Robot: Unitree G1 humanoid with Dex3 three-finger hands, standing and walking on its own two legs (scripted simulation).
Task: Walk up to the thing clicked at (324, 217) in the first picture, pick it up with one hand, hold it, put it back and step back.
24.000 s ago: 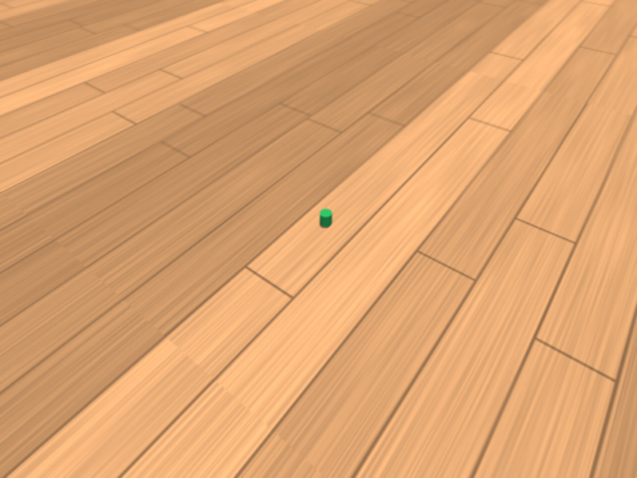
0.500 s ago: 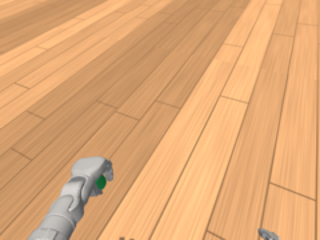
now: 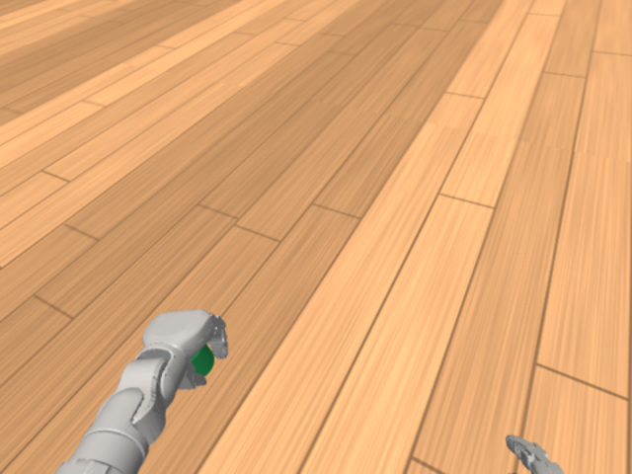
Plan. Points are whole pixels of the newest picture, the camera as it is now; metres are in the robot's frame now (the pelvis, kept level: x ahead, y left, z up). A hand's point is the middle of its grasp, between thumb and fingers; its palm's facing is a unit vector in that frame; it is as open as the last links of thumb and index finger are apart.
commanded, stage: hold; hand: left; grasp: from above
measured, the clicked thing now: (190, 355) +0.32 +0.23 -0.04
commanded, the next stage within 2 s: crouch in 0.80 s
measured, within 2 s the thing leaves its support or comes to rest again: neither
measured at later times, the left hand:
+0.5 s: hand (192, 355) +0.30 +0.22 -0.02, palm faces -0.44 -0.06 -0.90, open 6.8 cm
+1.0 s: hand (191, 349) +0.31 +0.22 -0.02, palm faces -0.44 -0.06 -0.90, open 6.7 cm
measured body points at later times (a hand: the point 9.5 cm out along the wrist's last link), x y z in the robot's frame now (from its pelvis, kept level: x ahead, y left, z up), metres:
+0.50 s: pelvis +0.01 +0.00 +0.01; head +0.02 -0.02 +0.46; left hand +0.32 +0.22 +0.03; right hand +0.16 -0.25 -0.11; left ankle +0.01 +0.13 -0.73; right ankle +0.03 -0.13 -0.73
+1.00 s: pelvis +0.02 +0.00 +0.01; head +0.03 -0.02 +0.46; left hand +0.33 +0.22 +0.03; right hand +0.16 -0.25 -0.11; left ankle +0.01 +0.13 -0.73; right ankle +0.03 -0.13 -0.73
